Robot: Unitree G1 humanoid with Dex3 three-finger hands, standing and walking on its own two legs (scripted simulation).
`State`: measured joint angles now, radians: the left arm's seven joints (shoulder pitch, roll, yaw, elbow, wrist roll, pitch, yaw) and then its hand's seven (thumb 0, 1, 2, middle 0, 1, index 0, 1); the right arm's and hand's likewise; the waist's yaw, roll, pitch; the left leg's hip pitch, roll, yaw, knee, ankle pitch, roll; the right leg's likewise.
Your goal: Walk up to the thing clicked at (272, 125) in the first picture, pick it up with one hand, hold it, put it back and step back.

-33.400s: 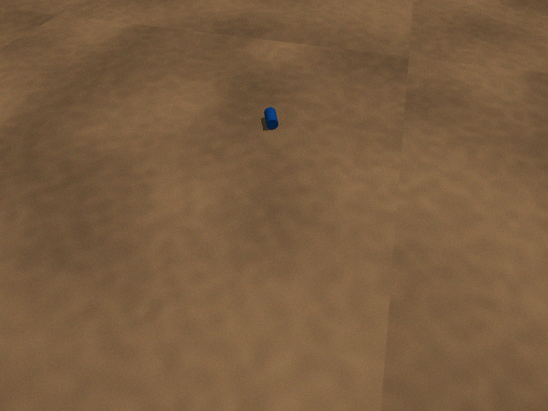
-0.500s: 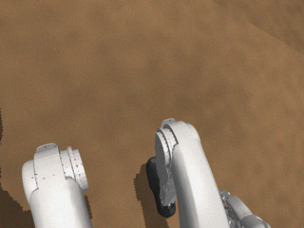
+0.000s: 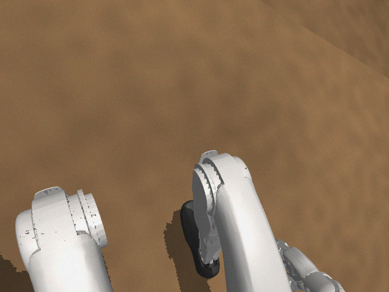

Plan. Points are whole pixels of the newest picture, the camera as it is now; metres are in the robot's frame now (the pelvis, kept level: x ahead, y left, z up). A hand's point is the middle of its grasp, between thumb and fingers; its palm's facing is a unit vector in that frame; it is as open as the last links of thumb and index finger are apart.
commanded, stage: rest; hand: left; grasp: from above
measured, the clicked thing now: out of the picture +0.41 +0.39 -0.26
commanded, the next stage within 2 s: open in 0.10 s
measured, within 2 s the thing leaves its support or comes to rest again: rests again in 0.40 s
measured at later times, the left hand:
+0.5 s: hand out of the picture +0.41 +0.38 -0.21, palm faces -0.44 -0.12 -0.89, open 10.1 cm
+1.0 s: hand out of the picture +0.41 +0.38 -0.21, palm faces -0.46 -0.12 -0.88, open 13.2 cm
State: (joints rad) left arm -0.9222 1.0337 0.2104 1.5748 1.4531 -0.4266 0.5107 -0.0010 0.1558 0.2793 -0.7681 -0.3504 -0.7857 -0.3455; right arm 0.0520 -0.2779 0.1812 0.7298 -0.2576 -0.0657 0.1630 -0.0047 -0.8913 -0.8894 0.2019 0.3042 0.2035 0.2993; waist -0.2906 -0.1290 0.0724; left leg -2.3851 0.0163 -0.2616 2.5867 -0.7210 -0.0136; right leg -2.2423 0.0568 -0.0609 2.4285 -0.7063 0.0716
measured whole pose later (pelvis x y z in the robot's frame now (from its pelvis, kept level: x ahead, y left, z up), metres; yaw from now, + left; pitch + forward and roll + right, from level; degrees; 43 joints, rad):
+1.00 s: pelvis -0.01 +0.00 +0.00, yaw -1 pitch +26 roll -14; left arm -0.95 1.09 0.17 1.63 1.45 -0.45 0.51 0.00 -0.37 0.93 -0.17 -0.98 -0.18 -0.96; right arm 0.04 -0.30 0.25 0.68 -0.28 -0.08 0.18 0.00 -0.89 -0.89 0.20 0.30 0.20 0.30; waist -0.30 -0.14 0.08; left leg -2.37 0.01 -0.28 2.59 -0.71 -0.02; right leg -2.22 0.06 -0.08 2.42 -0.69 0.07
